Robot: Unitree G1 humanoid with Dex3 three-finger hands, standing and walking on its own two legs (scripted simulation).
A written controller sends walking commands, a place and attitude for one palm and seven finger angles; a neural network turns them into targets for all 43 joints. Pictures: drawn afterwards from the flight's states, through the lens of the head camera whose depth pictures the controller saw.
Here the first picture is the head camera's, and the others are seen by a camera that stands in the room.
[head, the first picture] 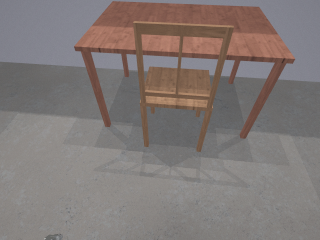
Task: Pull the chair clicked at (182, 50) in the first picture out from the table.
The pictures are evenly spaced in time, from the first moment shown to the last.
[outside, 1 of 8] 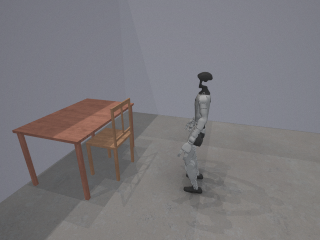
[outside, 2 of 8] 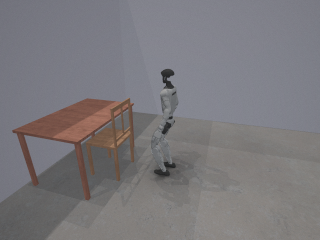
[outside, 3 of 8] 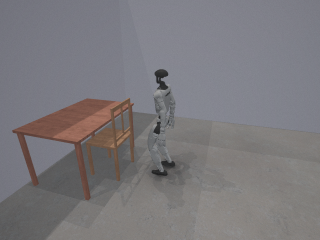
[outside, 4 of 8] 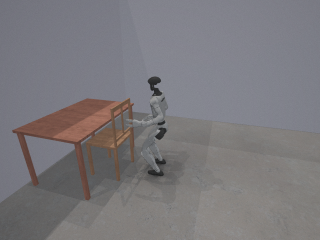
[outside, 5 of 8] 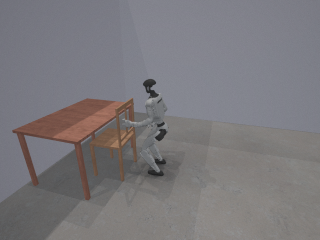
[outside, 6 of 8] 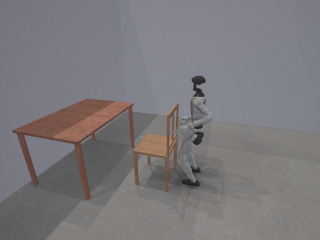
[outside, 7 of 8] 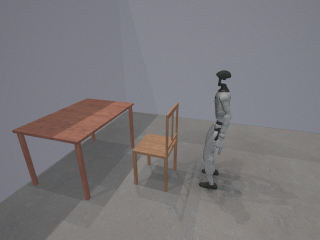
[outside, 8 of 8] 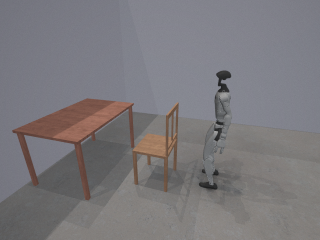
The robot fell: no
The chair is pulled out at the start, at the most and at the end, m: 0.00 0.60 0.60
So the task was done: yes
